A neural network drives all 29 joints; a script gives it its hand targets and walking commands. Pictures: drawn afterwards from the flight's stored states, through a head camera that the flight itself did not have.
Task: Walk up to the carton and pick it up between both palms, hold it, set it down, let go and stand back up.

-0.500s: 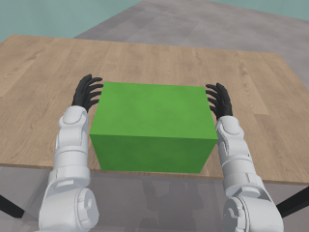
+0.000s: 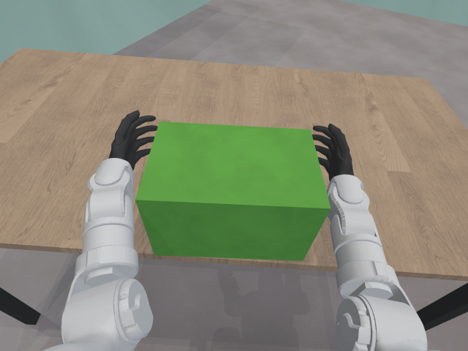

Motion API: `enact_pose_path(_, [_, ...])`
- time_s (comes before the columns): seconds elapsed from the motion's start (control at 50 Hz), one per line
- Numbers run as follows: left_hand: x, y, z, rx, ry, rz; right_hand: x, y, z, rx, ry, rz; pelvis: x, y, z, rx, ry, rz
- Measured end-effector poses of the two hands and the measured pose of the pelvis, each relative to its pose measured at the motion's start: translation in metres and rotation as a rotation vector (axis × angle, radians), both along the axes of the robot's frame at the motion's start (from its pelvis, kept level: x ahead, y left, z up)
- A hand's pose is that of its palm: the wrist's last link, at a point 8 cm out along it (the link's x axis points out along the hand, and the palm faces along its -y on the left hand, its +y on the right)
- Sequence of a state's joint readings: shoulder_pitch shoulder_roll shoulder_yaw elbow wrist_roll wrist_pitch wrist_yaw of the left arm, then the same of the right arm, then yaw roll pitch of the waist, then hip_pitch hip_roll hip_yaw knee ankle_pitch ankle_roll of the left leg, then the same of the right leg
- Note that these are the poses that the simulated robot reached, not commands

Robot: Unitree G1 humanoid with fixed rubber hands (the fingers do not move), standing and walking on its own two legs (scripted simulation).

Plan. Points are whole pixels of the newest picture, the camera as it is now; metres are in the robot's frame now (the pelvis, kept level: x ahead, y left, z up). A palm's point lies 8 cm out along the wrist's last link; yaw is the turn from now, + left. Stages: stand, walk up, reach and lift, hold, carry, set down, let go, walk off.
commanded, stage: set down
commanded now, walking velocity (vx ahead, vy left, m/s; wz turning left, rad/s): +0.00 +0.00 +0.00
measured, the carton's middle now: (232, 192) +0.37 +0.02 +0.07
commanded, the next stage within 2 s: none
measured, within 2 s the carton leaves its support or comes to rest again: neither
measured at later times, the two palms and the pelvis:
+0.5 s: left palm (129, 168) +0.40 +0.21 +0.09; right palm (331, 193) +0.37 -0.17 +0.06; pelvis -0.01 +0.00 +0.00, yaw -2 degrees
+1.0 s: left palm (107, 125) +0.41 +0.22 +0.18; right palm (368, 155) +0.39 -0.21 +0.15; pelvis -0.02 -0.01 +0.00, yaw -1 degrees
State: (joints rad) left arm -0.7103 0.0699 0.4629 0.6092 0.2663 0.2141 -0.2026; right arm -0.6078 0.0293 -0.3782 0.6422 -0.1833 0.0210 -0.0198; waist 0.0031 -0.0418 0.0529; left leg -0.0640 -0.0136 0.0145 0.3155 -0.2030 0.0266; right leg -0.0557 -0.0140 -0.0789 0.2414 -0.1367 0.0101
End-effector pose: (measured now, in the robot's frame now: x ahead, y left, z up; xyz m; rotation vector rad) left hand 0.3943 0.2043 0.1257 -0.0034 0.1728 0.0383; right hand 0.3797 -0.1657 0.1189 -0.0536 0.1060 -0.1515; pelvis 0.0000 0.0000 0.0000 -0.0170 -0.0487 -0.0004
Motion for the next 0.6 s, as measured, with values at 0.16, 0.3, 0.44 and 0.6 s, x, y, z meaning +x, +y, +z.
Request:
enact_pose_path(0.16, [0.0, 0.0, 0.0, 0.002, -0.001, -0.002, 0.0, 0.0, 0.0, -0.006, -0.004, 0.001, 0.0, 0.0, 0.0, 0.001, -0.007, -0.007])
enact_pose_path(0.3, [0.001, 0.002, -0.001, 0.043, 0.007, -0.001, 0.0, -0.001, -0.004, -0.035, -0.005, 0.006, -0.001, 0.001, -0.001, 0.0, -0.017, -0.013])
enact_pose_path(0.44, [0.008, 0.0, -0.033, 0.079, 0.079, 0.015, -0.007, -0.002, -0.054, 0.041, 0.152, -0.015, -0.007, 0.002, -0.003, -0.009, 0.058, -0.032])
enact_pose_path(0.6, [0.012, 0.012, -0.027, 0.041, 0.076, 0.04, 0.004, -0.016, -0.038, 0.069, 0.115, -0.038, -0.009, 0.002, -0.006, -0.014, 0.136, -0.047])
